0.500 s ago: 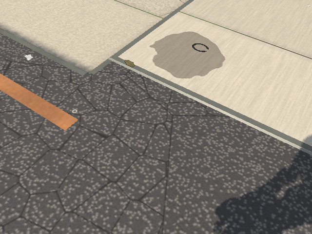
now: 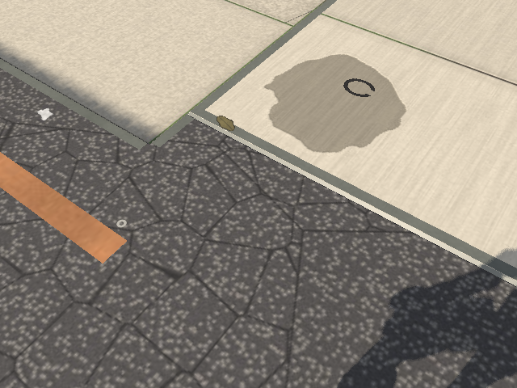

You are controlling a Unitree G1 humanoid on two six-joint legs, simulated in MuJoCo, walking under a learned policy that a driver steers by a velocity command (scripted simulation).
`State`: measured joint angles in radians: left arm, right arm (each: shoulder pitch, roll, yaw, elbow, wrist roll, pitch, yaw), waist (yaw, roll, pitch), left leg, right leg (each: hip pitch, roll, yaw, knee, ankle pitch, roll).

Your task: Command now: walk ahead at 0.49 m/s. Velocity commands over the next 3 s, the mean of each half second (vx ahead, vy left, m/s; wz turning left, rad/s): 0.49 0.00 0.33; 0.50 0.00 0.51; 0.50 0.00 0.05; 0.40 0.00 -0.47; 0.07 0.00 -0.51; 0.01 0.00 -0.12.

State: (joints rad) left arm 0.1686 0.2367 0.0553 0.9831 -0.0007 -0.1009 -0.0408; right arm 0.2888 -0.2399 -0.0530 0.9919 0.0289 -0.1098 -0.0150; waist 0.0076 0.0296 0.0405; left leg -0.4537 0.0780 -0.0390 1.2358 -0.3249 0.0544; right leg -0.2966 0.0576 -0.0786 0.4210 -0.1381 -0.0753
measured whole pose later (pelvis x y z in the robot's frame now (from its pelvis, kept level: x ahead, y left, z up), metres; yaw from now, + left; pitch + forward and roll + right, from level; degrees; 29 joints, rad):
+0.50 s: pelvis +0.30 +0.08 -0.01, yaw +12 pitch +2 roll +0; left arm 0.25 0.26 0.04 0.95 -0.02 -0.12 0.00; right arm 0.15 -0.26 -0.08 0.82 0.01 -0.08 0.04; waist 0.00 0.00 0.05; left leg -0.43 -0.07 0.03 0.56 -0.16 0.10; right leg -0.32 -0.02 0.01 1.22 -0.42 -0.02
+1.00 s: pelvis +0.59 +0.11 +0.00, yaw +27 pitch +2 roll -1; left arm 0.15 0.26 0.06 0.81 0.00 -0.12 -0.02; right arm 0.33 -0.28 -0.07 0.79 0.02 -0.06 -0.01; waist -0.01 0.03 0.00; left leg -0.40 -0.04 -0.10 1.15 -0.42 0.04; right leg -0.36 0.04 -0.01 0.48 -0.16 -0.03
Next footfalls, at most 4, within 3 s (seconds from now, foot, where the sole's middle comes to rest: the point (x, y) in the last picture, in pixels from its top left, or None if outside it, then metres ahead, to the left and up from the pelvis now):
0.40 left None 0.40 0.17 -0.77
0.88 right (254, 297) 0.73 0.06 -0.77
1.38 left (134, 264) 0.83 0.41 -0.77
1.88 right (190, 165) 1.23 0.29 -0.77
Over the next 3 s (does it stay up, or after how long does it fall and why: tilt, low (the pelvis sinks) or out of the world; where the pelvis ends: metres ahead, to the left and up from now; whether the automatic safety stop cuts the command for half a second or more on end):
stays up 1.12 0.37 0.01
